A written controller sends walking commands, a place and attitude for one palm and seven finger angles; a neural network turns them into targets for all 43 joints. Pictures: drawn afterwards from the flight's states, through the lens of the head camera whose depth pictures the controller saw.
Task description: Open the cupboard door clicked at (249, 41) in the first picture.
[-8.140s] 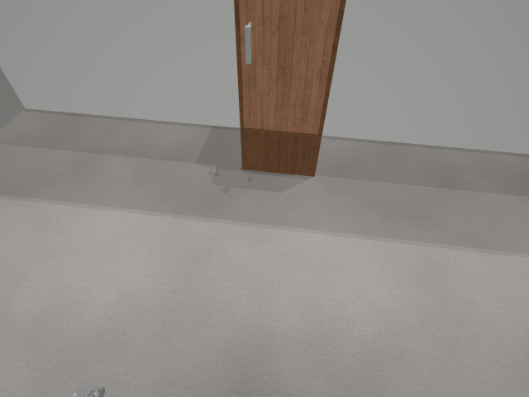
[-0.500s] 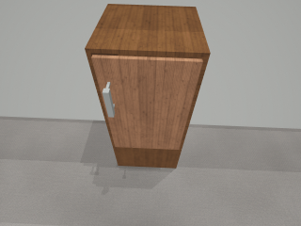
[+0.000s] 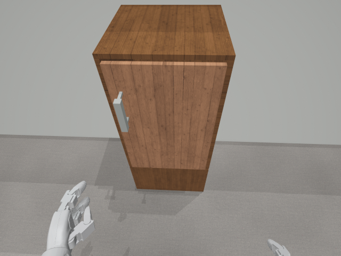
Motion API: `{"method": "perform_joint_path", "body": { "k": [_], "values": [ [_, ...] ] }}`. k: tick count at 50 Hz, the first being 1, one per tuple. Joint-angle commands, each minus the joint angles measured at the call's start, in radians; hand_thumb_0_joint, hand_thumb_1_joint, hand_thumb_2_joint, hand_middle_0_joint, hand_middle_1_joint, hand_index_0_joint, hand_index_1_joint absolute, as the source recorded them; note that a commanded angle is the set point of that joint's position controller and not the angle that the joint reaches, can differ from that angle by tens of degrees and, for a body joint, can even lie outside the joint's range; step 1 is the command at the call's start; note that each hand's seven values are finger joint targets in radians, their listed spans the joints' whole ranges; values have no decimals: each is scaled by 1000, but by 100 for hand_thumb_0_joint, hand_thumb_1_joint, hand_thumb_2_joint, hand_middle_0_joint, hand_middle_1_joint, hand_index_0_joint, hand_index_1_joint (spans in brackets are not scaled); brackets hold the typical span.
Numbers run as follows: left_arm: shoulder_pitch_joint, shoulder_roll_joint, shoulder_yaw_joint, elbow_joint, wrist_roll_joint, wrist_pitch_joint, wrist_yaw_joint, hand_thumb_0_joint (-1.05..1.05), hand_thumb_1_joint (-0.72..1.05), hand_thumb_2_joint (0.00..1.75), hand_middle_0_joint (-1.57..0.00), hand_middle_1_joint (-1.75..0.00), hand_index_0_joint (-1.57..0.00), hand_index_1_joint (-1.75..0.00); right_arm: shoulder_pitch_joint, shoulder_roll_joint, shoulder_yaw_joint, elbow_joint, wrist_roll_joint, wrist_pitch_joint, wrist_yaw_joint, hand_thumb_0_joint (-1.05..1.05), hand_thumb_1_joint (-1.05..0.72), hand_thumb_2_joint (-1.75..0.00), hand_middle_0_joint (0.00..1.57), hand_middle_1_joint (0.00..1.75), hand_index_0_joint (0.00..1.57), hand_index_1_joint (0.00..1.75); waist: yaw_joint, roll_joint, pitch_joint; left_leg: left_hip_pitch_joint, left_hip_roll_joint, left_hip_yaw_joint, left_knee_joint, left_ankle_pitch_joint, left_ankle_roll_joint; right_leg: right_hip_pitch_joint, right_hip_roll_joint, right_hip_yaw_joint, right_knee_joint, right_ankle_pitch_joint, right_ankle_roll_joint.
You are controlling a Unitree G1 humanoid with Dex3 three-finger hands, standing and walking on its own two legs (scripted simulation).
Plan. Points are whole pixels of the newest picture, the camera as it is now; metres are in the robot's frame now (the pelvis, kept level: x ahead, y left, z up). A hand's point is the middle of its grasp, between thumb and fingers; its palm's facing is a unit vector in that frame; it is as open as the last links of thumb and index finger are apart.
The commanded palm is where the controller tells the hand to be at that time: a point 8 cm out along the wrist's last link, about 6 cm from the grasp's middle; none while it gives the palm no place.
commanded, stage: raise the hand with hooked fingers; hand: left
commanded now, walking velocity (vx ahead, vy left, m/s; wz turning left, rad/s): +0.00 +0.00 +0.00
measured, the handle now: (122, 112) +0.57 +0.18 -0.02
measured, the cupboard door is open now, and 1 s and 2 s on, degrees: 0 0 0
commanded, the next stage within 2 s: move the hooked fingers beside the handle in 1.90 s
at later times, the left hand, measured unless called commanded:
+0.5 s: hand (85, 234) +0.19 +0.21 -0.04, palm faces -0.06 -1.00 -0.03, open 10.3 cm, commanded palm +0.16 +0.27 -0.03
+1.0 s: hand (62, 220) +0.21 +0.26 -0.02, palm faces -0.01 -1.00 -0.05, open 13.2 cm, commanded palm +0.20 +0.32 -0.02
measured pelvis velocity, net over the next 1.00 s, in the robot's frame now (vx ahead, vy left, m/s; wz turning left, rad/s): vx -0.05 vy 0.04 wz -0.03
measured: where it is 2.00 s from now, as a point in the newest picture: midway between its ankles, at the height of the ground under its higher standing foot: outside the picture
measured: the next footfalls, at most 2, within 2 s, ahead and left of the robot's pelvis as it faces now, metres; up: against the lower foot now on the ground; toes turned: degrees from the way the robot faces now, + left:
none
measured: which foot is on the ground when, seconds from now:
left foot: down 0.00-1.00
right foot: down 0.00-1.00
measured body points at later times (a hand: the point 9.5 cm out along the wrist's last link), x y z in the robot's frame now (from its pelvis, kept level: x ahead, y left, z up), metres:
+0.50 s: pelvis -0.06 +0.00 -0.08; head +0.01 +0.01 +0.36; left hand +0.19 +0.26 -0.03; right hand +0.12 -0.22 -0.17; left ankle +0.01 +0.12 -0.72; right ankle -0.03 -0.09 -0.72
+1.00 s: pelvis -0.05 +0.04 -0.06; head +0.02 +0.06 +0.38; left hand +0.21 +0.32 -0.02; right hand +0.12 -0.22 -0.13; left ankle +0.01 +0.12 -0.72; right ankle -0.03 -0.09 -0.72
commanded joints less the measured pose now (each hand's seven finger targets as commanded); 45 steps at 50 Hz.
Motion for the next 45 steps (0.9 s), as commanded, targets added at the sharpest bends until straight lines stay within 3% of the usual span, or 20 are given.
{"method": "perform_joint_path", "body": {
  "k": [1, 2, 3, 4, 6, 8, 9, 12, 13, 14, 16, 18, 23, 24, 27, 30, 33, 35, 42, 45],
  "values": [
    [191, 24, 75, 24, -75, -308, -242, 0, 64, 79, -22, -47, -22, -47, -134, -128, -65, -254, -5, -65, 31, 0, -90, -90, 20, 30, 20, 30, 91, -231, -95, -240, -45, -41, 202, 146, -2, -207, 21, 64, 144, 272, 16],
    [173, 62, 111, 24, -91, -380, -310, 0, 62, 78, -22, -48, -22, -48, -144, -128, -68, -278, 0, -67, 40, 0, -90, -90, 20, 30, 20, 30, 93, -199, -127, -295, -49, -39, 254, 128, -7, -220, 13, 94, 187, 276, 13],
    [146, 126, 169, 47, -105, -434, -382, 0, 60, 77, -22, -50, -22, -50, -136, -134, -70, -294, 9, -64, 53, 0, -90, -90, 20, 30, 20, 30, 100, -114, -150, -344, -51, -42, 310, 122, -14, -225, -1, 145, 231, 287, 5],
    [97, 178, 213, 0, -123, -456, -422, 0, 57, 76, -22, -51, -22, -51, -148, -141, -74, -335, 10, -58, 55, 0, -90, -90, 20, 30, 20, 30, 105, -93, -208, -383, -55, -28, 347, 99, -8, -218, -9, 177, 247, 243, 5],
    [27, 183, 216, -89, -168, -422, -453, 0, 53, 74, -23, -54, -23, -54, -175, -137, -66, -414, 22, -43, 44, 0, -90, -90, 20, 30, 20, 30, 103, -61, -248, -449, -64, -12, 396, 5, 5, -223, -18, 251, 215, 63, 19],
    [-73, 218, 242, -194, -199, -371, -438, 0, 48, 72, -23, -57, -23, -57, -162, -136, -61, -448, 24, -24, 29, 0, -90, -90, 20, 30, 20, 30, 81, -81, -272, -460, -50, -25, 434, -9, 16, -250, -3, 266, 215, 3, 25],
    [-129, 220, 233, -266, -198, -361, -425, 0, 46, 71, -23, -58, -23, -58, -149, -128, -58, -455, 26, -18, 22, 0, -90, -90, 20, 30, 20, 30, 66, -43, -287, -466, -44, -23, 452, -31, 21, -263, -6, 282, 201, -46, 30],
    [-224, 208, 175, -420, -168, -369, -377, 0, 39, 68, -24, -63, -24, -63, -102, -120, -41, -434, 20, -17, 1, 0, -90, -90, 20, 30, 20, 30, 13, 73, -276, -392, -13, -49, 456, -10, 36, -362, 26, 228, 220, -43, 16],
    [-282, 228, 162, -468, -165, -372, -375, 0, 36, 67, -24, -64, -24, -64, -87, -125, -33, -423, 16, -20, -5, 0, -90, -90, 20, 30, 20, 30, -10, 55, -277, -397, -5, -65, 468, -6, 40, -380, 37, 219, 238, -32, 14],
    [-271, 237, 162, -474, -151, -369, -373, 0, 34, 66, -24, -66, -24, -66, -83, -124, -34, -408, 14, -25, -11, 0, -90, -90, 20, 30, 20, 30, -6, 74, -304, -386, -1, -68, 470, 9, 41, -378, 37, 212, 244, -4, 12],
    [-227, 223, 150, -407, -147, -335, -383, 0, 29, 64, -24, -69, -24, -69, -78, -124, -25, -382, 18, -30, -18, 0, -90, -90, 20, 30, 20, 30, -16, 72, -271, -396, 0, -79, 461, 9, 40, -392, 45, 186, 245, 6, 12],
    [-210, 240, 175, -320, -160, -282, -400, 0, 25, 62, -25, -72, -25, -72, -91, -130, -16, -371, 20, -30, -23, 0, -90, -90, 20, 30, 20, 30, -4, 38, -250, -419, 0, -93, 450, -7, 38, -399, 55, 167, 247, -30, 8],
    [-136, 263, 246, -255, -187, -182, -394, 0, 13, 57, -25, -80, -25, -80, -116, -125, -10, -384, 28, -28, -23, 0, -90, -90, 20, 30, 20, 30, 48, 11, -298, -401, -7, -98, 379, -16, 33, -335, 49, 140, 220, -86, 11],
    [-157, 267, 248, -289, -186, -182, -387, 0, 11, 56, -26, -81, -26, -81, -109, -124, -8, -388, 27, -27, -20, 0, -90, -90, 20, 30, 20, 30, 48, 25, -318, -390, -9, -95, 368, -20, 33, -332, 45, 134, 218, -91, 14],
    [-165, 255, 249, -270, -183, -200, -357, 0, 4, 53, -26, -86, -26, -86, -104, -122, -6, -382, 24, -32, -16, 0, -90, -90, 20, 30, 20, 30, 39, -19, -274, -396, -10, -101, 337, -68, 32, -364, 46, 117, 204, -167, 16],
    [-183, 267, 254, -260, -177, -238, -349, 0, -3, 50, -27, -90, -27, -90, -84, -135, -7, -377, 22, -39, -15, 0, -90, -90, 20, 30, 20, 30, 40, -1, -272, -382, -10, -104, 319, -96, 30, -388, 49, 99, 219, -181, 10],
    [-196, 275, 255, -237, -178, -256, -354, 0, -10, 47, -27, -94, -27, -94, -68, -146, -10, -373, 24, -42, -15, 0, -90, -90, 20, 30, 20, 30, 36, -5, -254, -360, -9, -112, 302, -100, 30, -405, 57, 77, 232, -152, 4],
    [-212, 279, 251, -260, -173, -265, -360, 0, -15, 45, -27, -98, -27, -98, -55, -154, -9, -375, 23, -45, -12, 0, -90, -90, 20, 30, 20, 30, 36, 40, -277, -326, -10, -117, 281, -97, 27, -411, 56, 58, 248, -117, 2],
    [-236, 299, 261, -275, -165, -251, -353, 0, -31, 38, -29, -108, -29, -108, -36, -170, -10, -384, 24, -32, -10, 0, -90, -90, 20, 30, 20, 30, 31, 87, -274, -249, -2, -141, 237, -66, 16, -419, 64, 27, 260, -46, -3],
    [-272, 322, 281, -248, -170, -238, -365, 0, -38, 35, -29, -112, -29, -112, -29, -176, -7, -386, 24, -19, -10, 0, -90, -90, 20, 30, 20, 30, 21, 61, -264, -245, 0, -146, 236, -54, 14, -413, 68, 24, 254, -31, -2]
  ]
}}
